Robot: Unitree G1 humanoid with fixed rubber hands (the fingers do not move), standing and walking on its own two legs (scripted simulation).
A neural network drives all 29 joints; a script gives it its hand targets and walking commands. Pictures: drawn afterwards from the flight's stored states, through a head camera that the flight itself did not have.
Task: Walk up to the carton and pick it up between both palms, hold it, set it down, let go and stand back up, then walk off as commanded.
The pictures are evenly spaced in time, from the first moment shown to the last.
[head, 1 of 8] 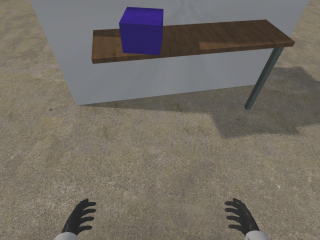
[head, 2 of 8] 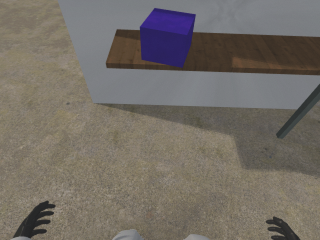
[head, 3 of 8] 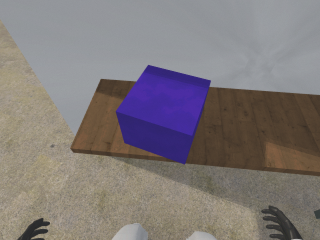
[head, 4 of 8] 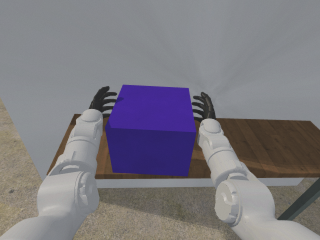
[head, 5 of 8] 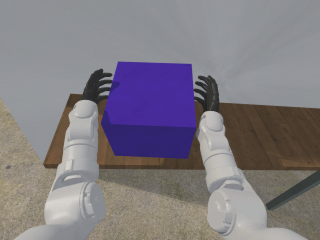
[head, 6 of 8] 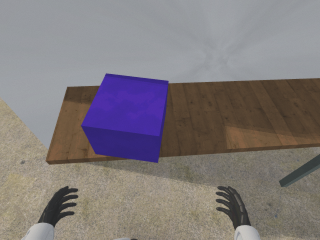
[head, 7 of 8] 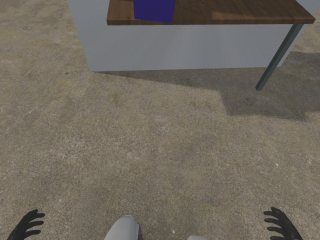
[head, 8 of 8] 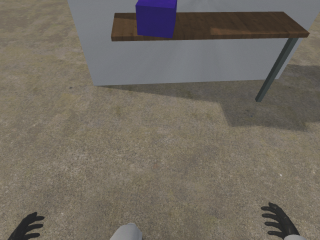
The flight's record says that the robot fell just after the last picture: no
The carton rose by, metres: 0.23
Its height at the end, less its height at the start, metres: +0.00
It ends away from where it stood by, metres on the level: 0.03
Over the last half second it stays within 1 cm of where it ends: yes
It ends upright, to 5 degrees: yes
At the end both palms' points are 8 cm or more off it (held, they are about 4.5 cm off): yes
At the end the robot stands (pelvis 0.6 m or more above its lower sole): yes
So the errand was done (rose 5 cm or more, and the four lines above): yes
